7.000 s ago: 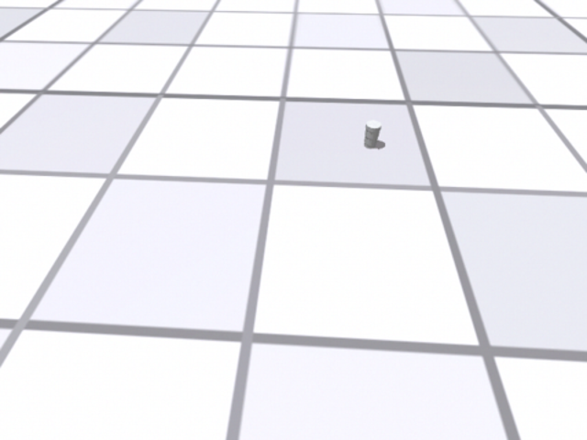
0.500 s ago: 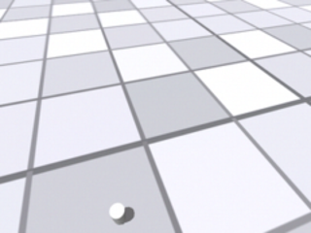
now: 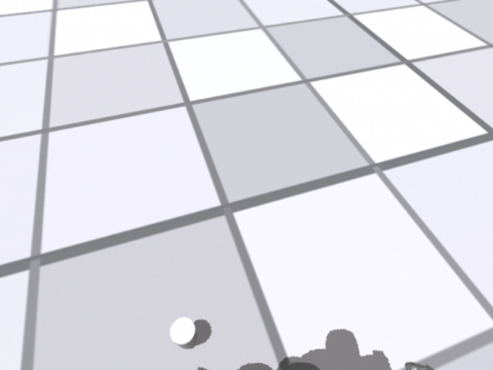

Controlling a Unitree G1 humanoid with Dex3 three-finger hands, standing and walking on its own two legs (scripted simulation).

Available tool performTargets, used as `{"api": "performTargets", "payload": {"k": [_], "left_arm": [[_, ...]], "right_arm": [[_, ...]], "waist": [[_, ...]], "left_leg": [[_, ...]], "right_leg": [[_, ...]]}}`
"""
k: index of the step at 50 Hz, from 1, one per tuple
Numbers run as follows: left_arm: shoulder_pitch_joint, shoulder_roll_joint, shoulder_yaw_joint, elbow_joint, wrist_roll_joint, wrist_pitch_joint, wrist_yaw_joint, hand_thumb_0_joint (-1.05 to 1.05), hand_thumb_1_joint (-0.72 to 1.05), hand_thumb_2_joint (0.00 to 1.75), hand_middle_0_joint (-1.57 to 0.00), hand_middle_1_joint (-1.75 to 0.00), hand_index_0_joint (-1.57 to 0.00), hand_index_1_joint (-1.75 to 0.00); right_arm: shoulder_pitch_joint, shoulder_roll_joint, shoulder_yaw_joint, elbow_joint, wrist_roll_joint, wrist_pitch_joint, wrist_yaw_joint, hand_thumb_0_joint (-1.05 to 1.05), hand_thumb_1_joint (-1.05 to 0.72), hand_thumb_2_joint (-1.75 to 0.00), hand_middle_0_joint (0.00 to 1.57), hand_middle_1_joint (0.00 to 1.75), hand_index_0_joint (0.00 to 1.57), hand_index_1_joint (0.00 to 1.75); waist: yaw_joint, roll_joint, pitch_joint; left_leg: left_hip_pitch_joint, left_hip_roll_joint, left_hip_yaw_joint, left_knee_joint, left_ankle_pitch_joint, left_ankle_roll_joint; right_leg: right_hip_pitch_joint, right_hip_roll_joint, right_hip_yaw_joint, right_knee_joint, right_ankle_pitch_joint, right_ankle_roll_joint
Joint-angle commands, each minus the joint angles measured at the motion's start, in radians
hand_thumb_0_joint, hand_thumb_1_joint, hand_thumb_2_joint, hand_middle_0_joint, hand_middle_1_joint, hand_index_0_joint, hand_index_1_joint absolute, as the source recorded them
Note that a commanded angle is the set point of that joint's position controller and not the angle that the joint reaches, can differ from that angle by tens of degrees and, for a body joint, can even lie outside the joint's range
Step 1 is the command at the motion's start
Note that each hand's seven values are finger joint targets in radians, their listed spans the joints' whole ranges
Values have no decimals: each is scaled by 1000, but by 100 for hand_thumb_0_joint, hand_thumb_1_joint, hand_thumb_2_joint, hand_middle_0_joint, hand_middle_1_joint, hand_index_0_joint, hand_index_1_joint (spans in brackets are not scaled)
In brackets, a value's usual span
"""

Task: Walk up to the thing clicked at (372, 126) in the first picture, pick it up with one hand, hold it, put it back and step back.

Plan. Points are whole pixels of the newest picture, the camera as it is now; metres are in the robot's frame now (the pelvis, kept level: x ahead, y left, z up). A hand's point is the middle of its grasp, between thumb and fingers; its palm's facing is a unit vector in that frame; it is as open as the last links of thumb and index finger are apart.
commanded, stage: walk up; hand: left
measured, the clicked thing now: (185, 335) +0.33 +0.21 -0.70
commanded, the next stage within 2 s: none
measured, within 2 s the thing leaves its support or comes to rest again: neither
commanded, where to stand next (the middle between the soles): -0.02 -0.02 m, yaw +1 degrees
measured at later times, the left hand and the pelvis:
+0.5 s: hand out of the picture +0.06 +0.26 -0.16, palm faces +0.07 -0.92 -0.38, open 7.4 cm; pelvis -0.06 -0.01 -0.03, yaw +6 degrees
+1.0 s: hand out of the picture -0.01 +0.26 -0.14, palm faces +0.05 -0.93 -0.37, open 7.4 cm; pelvis -0.05 +0.00 +0.00, yaw +3 degrees
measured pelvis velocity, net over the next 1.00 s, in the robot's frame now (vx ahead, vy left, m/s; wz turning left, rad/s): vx -0.05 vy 0.00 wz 0.05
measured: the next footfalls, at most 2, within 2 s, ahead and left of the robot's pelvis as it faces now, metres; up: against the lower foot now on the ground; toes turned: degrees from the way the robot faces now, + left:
right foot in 0.12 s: +0.12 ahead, -0.14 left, +0.00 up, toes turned -1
left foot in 0.50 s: -0.07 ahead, +0.11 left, +0.00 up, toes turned +3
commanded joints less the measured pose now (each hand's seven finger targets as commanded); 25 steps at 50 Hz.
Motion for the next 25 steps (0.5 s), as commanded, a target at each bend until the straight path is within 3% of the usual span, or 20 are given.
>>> {"api": "performTargets", "payload": {"k": [1, 3, 5, 6, 7, 8, 9, 10, 12, 13, 15, 18, 20, 22, 24, 25], "left_arm": [[74, 156, 54, -46, 1, 0, 21, 0, 90, 90, -20, -30, -20, -30], [96, 176, 67, -42, 9, 12, 27, 0, 90, 90, -20, -30, -20, -30], [102, 196, 82, -38, 27, 16, 23, 0, 90, 90, -20, -30, -20, -30], [88, 219, 88, -51, 38, 14, 21, 0, 90, 90, -20, -30, -20, -30], [57, 266, 100, -75, 45, 13, 20, 0, 90, 90, -20, -30, -20, -30], [14, 314, 103, -105, 45, 9, 21, 0, 90, 90, -20, -30, -20, -30], [-28, 343, 106, -131, 52, 8, 22, 0, 90, 90, -20, -30, -20, -30], [-47, 316, 106, -144, 58, 9, 25, 0, 90, 90, -20, -30, -20, -30], [-104, 243, 96, -179, 53, 11, 30, 0, 90, 90, -20, -30, -20, -30], [-132, 239, 102, -186, 52, 14, 32, 0, 90, 90, -20, -30, -20, -30], [-122, 205, 104, -213, 59, 17, 30, 0, 90, 90, -20, -30, -20, -30], [-56, 176, 101, -202, 71, 16, 29, 0, 90, 90, -20, -30, -20, -30], [-34, 208, 113, -195, 79, 23, 21, 0, 90, 90, -20, -30, -20, -30], [-39, 249, 125, -191, 74, 38, 10, 0, 90, 90, -20, -30, -20, -30], [-66, 259, 121, -179, 50, 52, 0, 0, 90, 90, -20, -30, -20, -30], [-36, 196, 99, -177, 42, 56, -3, 0, 90, 90, -20, -30, -20, -30]], "right_arm": [[-10, -261, -67, -73, 6, 16, -24, 0, -90, -90, 20, 30, 20, 30], [-59, -264, -72, -107, 11, 42, -19, 0, -90, -90, 20, 30, 20, 30], [-90, -244, -68, -124, 20, 60, -15, 0, -90, -90, 20, 30, 20, 30], [-90, -223, -64, -132, 27, 67, -14, 0, -90, -90, 20, 30, 20, 30], [-64, -199, -60, -141, 32, 73, -14, 0, -90, -90, 20, 30, 20, 30], [-32, -156, -51, -134, 32, 86, -20, 0, -90, -90, 20, 30, 20, 30], [12, -203, -69, -122, 17, 108, -29, 0, -90, -90, 20, 30, 20, 30], [36, -234, -80, -120, 16, 110, -27, 0, -90, -90, 20, 30, 20, 30], [76, -236, -85, -101, 25, 105, -20, 0, -90, -90, 20, 30, 20, 30], [109, -235, -85, -93, 25, 105, -19, 0, -90, -90, 20, 30, 20, 30], [133, -246, -85, -107, 19, 98, -21, 0, -90, -90, 20, 30, 20, 30], [102, -236, -62, -112, 11, 67, -21, 0, -90, -90, 20, 30, 20, 30], [87, -233, -54, -111, 1, 52, -15, 0, -90, -90, 20, 30, 20, 30], [135, -240, -55, -82, -7, 39, -14, 0, -90, -90, 20, 30, 20, 30], [230, -235, -63, -17, -20, 29, -13, 0, -90, -90, 20, 30, 20, 30], [194, -263, -71, -19, -33, 22, -15, 0, -90, -90, 20, 30, 20, 30]], "waist": [[-5, 183, -164], [16, 211, -190], [34, 165, -212], [41, 100, -208], [32, -82, -190], [30, -257, -160], [25, -218, -146], [8, -195, -113], [-8, -140, -149], [-19, -153, -176], [5, -133, -257], [57, -150, -360], [78, -219, -366], [63, -279, -321], [1, -183, -258], [6, -7, -197]], "left_leg": [[49, 229, -126, -27, 728, 156], [-15, 217, -123, 26, 650, 152], [-98, 186, -133, 87, 406, 105], [-144, 158, -130, 134, 272, 66], [-189, 46, -68, 296, 98, 20], [-222, -120, -62, 543, -397, -13], [-155, -100, -195, 727, -472, -12], [-165, -85, -207, 776, -417, -14], [-228, -106, -250, 836, -305, -29], [-241, -113, -241, 860, -269, -45], [-266, -106, -211, 853, -249, -70], [-318, -57, -155, 539, -289, -85], [-265, -38, -100, 338, -357, -82], [-129, -13, -78, 104, -364, -50], [64, -28, -33, -132, -137, -17], [88, 31, -187, -206, -189, 8]], "right_leg": [[49, -10, -74, -170, 123, 16], [101, -5, -103, -213, 183, 5], [186, -8, -104, -314, 312, -19], [193, -47, -55, -328, 435, -48], [152, -186, 114, -436, 597, -115], [61, -399, 385, -616, 690, -223], [-65, -438, 452, -627, 575, -303], [-74, -403, 424, -606, 542, -300], [3, -282, 227, -555, 518, -224], [14, -251, 165, -550, 439, -194], [137, -240, 152, -523, 378, -210], [394, -210, 109, -492, 221, -204], [405, -223, 128, -497, 78, -199], [283, -257, 146, -496, 67, -194], [89, -235, 95, -429, 48, -129], [-40, -167, 37, -300, 17, -70]]}}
